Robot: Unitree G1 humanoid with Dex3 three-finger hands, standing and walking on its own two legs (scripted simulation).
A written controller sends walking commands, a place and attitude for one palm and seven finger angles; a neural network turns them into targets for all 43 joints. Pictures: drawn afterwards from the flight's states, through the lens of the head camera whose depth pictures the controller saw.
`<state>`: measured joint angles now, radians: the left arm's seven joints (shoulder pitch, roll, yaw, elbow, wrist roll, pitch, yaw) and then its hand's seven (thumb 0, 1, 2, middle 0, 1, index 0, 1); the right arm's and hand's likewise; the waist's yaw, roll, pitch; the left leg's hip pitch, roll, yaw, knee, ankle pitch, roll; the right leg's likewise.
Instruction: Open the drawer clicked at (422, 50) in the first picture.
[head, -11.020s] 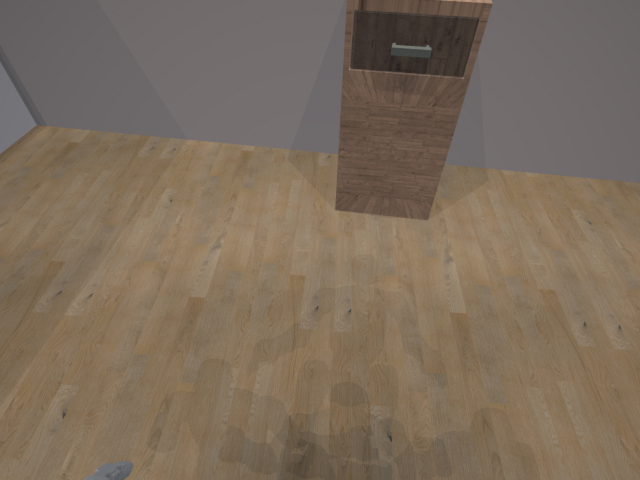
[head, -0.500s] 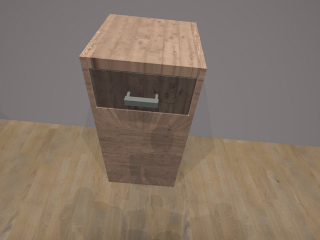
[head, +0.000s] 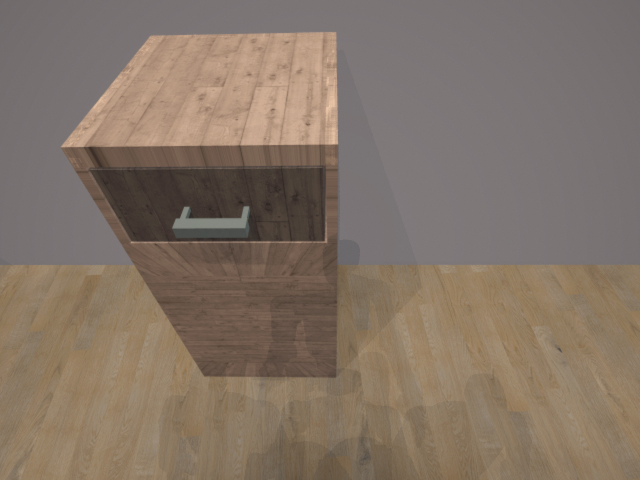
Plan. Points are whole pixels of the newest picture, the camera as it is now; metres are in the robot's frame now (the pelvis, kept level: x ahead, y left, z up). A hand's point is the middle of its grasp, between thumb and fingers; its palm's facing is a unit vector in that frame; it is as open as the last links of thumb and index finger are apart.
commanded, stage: come to a stop and stand still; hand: left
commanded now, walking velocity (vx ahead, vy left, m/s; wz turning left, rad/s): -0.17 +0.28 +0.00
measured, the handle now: (214, 219) +0.53 +0.22 +0.00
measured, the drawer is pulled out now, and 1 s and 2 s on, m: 0.00 0.00 0.00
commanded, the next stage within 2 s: look again from close up in 1.32 s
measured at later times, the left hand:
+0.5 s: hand out of the picture -0.03 +0.27 -0.18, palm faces +0.09 -0.98 -0.20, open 7.4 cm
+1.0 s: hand out of the picture -0.08 +0.25 -0.17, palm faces +0.01 -0.99 -0.16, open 7.4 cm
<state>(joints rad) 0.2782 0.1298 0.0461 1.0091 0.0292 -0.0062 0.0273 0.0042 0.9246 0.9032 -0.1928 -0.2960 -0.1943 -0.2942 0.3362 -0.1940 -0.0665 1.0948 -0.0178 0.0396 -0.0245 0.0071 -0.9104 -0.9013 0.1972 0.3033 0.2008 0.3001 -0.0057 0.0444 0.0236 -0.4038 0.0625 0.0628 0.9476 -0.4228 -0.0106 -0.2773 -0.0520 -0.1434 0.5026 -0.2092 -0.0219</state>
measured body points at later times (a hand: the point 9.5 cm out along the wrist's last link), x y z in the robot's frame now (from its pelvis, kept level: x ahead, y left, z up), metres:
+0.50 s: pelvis -0.04 +0.07 +0.00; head -0.02 +0.10 +0.45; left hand -0.03 +0.32 -0.16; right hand +0.07 -0.15 -0.13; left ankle -0.01 +0.15 -0.74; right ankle -0.04 -0.07 -0.68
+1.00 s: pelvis -0.07 +0.09 +0.01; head -0.08 +0.10 +0.46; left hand -0.08 +0.30 -0.16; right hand -0.12 -0.12 -0.16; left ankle -0.01 +0.15 -0.74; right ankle -0.10 -0.03 -0.74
